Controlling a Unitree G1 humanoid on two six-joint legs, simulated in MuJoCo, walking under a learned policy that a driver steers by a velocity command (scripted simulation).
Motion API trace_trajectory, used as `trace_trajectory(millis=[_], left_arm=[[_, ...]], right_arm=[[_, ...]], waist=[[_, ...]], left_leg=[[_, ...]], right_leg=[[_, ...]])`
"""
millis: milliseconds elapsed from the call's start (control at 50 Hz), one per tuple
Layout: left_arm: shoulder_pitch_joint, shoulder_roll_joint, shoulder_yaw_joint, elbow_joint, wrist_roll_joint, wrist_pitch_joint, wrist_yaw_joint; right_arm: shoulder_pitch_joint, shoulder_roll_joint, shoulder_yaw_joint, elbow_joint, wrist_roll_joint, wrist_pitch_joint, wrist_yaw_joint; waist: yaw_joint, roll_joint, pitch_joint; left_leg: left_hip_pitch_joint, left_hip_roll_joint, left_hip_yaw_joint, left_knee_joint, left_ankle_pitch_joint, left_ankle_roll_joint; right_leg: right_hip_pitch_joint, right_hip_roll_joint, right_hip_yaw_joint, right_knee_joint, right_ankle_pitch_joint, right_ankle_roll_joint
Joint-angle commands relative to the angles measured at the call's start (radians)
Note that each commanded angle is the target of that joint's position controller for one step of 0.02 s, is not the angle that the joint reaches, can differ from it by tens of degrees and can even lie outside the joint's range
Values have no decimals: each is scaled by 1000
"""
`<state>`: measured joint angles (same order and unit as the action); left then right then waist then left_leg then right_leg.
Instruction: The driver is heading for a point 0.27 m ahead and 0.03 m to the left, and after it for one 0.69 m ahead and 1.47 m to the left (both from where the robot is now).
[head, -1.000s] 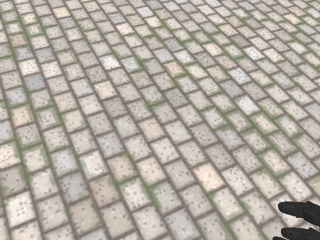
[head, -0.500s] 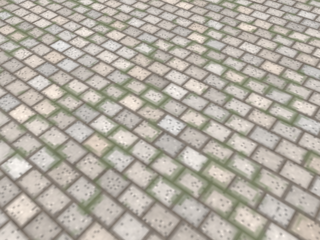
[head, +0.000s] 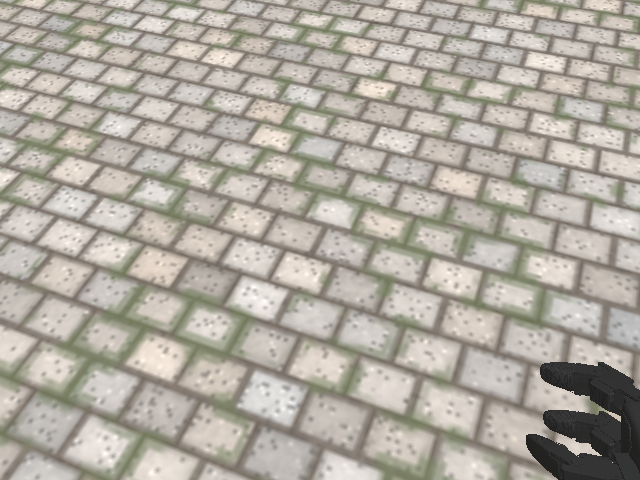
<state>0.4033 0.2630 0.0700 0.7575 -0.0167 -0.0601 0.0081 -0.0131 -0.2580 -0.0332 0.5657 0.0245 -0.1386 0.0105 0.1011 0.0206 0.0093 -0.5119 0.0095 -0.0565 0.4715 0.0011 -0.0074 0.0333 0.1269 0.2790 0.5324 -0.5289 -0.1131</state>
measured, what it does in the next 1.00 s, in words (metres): walks ahead, turning left: right foot, then left foot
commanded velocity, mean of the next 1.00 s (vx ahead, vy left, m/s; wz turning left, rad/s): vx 0.27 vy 0.00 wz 0.63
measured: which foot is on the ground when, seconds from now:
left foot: down 0.00-0.40, up 0.42-0.78, down 0.80-1.00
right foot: down 0.00-0.02, up 0.04-0.38, down 0.40-0.80, up 0.82-1.00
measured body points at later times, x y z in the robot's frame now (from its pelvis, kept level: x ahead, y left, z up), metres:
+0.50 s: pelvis +0.31 +0.03 +0.01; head +0.35 +0.04 +0.46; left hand +0.51 +0.30 -0.04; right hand +0.43 -0.24 -0.11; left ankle +0.19 +0.14 -0.63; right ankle +0.44 -0.04 -0.71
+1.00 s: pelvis +0.35 +0.09 +0.03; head +0.37 +0.15 +0.47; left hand +0.29 +0.43 -0.08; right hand +0.67 -0.02 -0.04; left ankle +0.32 +0.19 -0.71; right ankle +0.47 -0.02 -0.64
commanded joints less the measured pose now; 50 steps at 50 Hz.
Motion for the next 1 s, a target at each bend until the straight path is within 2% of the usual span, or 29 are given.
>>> trace_trajectory(millis=[20, 40, 60, 80, 100, 120, 160, 200, 240, 260, 320, 360, 380, 400, 420, 440, 480, 520, 600, 720, 780, 800, 820, 840, 860, 880, 900, 940, 1000], left_arm=[[-25, 25, -6, -77, 52, -13, -16], [137, -35, -36, -79, -41, -29, -21], [30, 60, -26, -64, -55, -30, -12], [-158, 94, -24, -112, -31, -40, -15], [-276, 86, -25, -148, 8, -55, -13], [-290, 80, -20, -171, 35, -65, -13], [-264, 54, -25, -176, 39, -63, -19], [-293, 28, -40, -196, 43, -62, -22], [-357, 26, -47, -206, 35, -64, -29], [-388, 42, -41, -208, 32, -62, -31], [-429, 90, -17, -221, 28, -47, -25], [-369, 114, -2, -205, 36, -46, -14], [-284, 132, 6, -184, 50, -43, -5], [-189, 183, 13, -176, 60, -31, 11], [-196, 135, -12, -198, 77, -12, 6], [-254, 142, 2, -189, 44, 7, -4], [-355, 57, -16, -206, 28, 24, -2], [-421, 78, -8, -194, 44, 30, 3], [-401, 118, 18, -143, 47, 24, 18], [-403, 184, 47, -113, 13, 34, 4], [-373, 184, 54, -90, -11, 35, -8], [-323, 151, 48, -66, -10, 39, -13], [-276, 112, 39, -77, 23, 46, -19], [-372, 112, 32, -140, 49, 47, -6], [-432, 155, 44, -145, 36, 49, 4], [-422, 153, 45, -143, 22, 48, 12], [-390, 157, 49, -121, 27, 48, 22], [-360, 160, 51, -107, 35, 46, 23], [-356, 125, 38, -97, 21, 41, 13]], right_arm=[[515, -247, -93, 36, -1, -6, -12], [549, -274, -97, 101, -25, -10, 17], [504, -156, -77, 94, -19, 1, 15], [437, -112, -62, 96, -31, 12, 8], [385, -123, -57, 96, -39, 15, 16], [341, -117, -52, 98, -38, 13, 22], [333, -61, -28, 126, -22, 14, 21], [331, -114, -41, 141, -5, 22, 4], [321, -213, -76, 141, 2, 48, -20], [348, -229, -85, 149, 7, 61, -29], [388, -189, -84, 155, 17, 89, -48], [334, -171, -87, 122, 18, 103, -56], [323, -142, -81, 98, 13, 109, -53], [368, -62, -57, 70, -12, 114, -50], [612, -50, -45, 99, -9, 119, -44], [679, -124, -50, 115, 7, 137, -39], [502, -186, -79, 108, 11, 176, -53], [439, -180, -89, 80, 2, 204, -61], [348, -97, -65, 26, -4, 197, -49], [257, -148, -70, -9, 0, 212, 0], [260, -171, -89, -16, -5, 223, 7], [307, -206, -106, -2, -13, 222, -5], [353, -352, -143, -12, -16, 216, -27], [308, -391, -139, -55, -50, 189, -25], [297, -344, -130, -56, -54, 165, -14], [267, -321, -123, -49, -38, 151, -17], [223, -283, -113, -57, -16, 153, -23], [159, -249, -96, -82, -13, 168, -40], [169, -247, -98, -87, -15, 176, -52]], waist=[[-273, 55, -392], [-179, 508, -451], [-224, 302, -247], [-236, 110, -85], [-202, -42, 8], [-147, -34, 4], [-96, 18, -21], [-84, 31, -22], [-89, 50, -54], [-101, 58, -67], [-96, 81, -61], [-48, 79, -90], [-18, 42, -159], [-18, -152, -277], [-115, -305, -418], [-145, -309, -435], [-123, -125, -205], [-150, -115, -99], [-133, -129, -118], [-122, -146, -115], [-144, -110, -111], [-155, -37, -105], [-130, 292, -82], [-146, 332, -117], [-178, 186, -128], [-145, 142, -109], [-119, 92, -108], [-86, 114, -125], [-93, 98, -148]], left_leg=[[888, 184, -262, 146, -316, 163], [1042, 387, -895, -173, -797, 317], [941, 356, -905, -243, -852, 293], [774, 303, -705, -221, -546, 269], [601, 243, -568, -200, -178, 255], [520, 212, -475, -169, 105, 257], [455, 147, -334, -168, 418, 240], [375, 130, -285, -176, 553, 251], [247, 82, -227, -192, 491, 220], [223, 65, -228, -187, 415, 195], [217, 43, -295, -118, 212, 117], [217, 4, -312, 17, 181, 68], [184, -40, -290, 179, 102, 36], [30, -121, -186, 477, -416, -7], [-65, -145, -171, 686, -837, -24], [-108, -39, -114, 845, -728, -49], [-181, 28, -39, 887, -557, -91], [-107, 58, -19, 839, -473, -103], [-53, 95, 21, 624, -361, -95], [122, 87, 89, 327, -249, -27], [249, 40, 125, 120, -192, 36], [349, 32, 76, 40, -105, 77], [502, 264, -275, -65, 304, 192], [480, 354, -532, -115, 236, 357], [470, 318, -457, -141, 144, 342], [446, 272, -401, -139, 72, 291], [439, 238, -364, -125, 29, 248], [362, 189, -314, -107, 85, 223], [365, 148, -327, -87, 84, 216]], right_leg=[[-454, -90, -24, 674, 563, -5], [-785, 0, -66, 924, 35, 38], [-900, -78, -81, 959, 83, 26], [-901, -103, -120, 936, 126, 29], [-851, -121, -150, 872, 135, 38], [-800, -146, -155, 784, 141, 55], [-720, -167, -183, 610, 143, 99], [-651, -141, -227, 382, 181, 138], [-457, -70, -265, 171, 374, 145], [-388, -38, -260, 100, 481, 145], [-272, -32, -177, -50, 635, 128], [-165, -74, -156, -129, 704, 108], [-36, -147, -132, -138, 778, 79], [188, -386, 46, -60, 1172, 0], [291, -612, 269, 12, 1452, -144], [217, -667, 354, -46, 1141, -211], [-20, -490, 120, -158, 706, -150], [-233, -409, -38, -216, 669, -120], [-233, -409, -187, -253, 726, -139], [-234, -450, -322, -237, 589, -87], [-234, -437, -385, -106, 470, 2], [-308, -389, -424, 14, 365, 61], [-566, -252, -526, 355, 1, 170], [-763, -129, -333, 570, -139, 200], [-786, -135, -237, 650, -74, 177], [-791, -140, -208, 634, 18, 154], [-787, -155, -193, 606, 84, 151], [-697, -132, -195, 573, 162, 165], [-646, -85, -186, 418, 210, 186]])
